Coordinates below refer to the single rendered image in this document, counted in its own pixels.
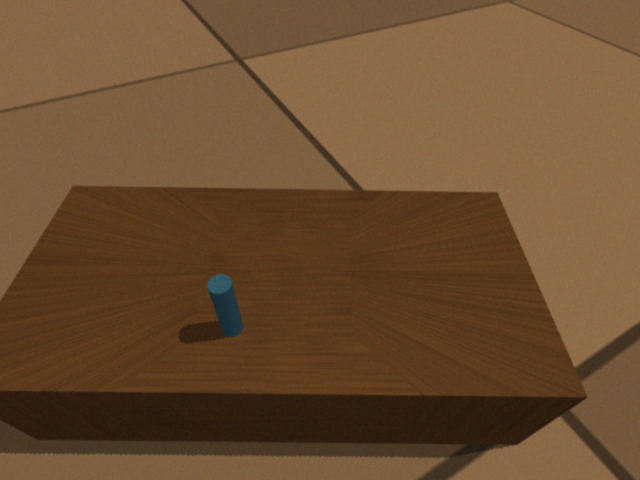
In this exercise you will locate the can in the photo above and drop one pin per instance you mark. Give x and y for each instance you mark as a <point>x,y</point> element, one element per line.
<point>224,300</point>

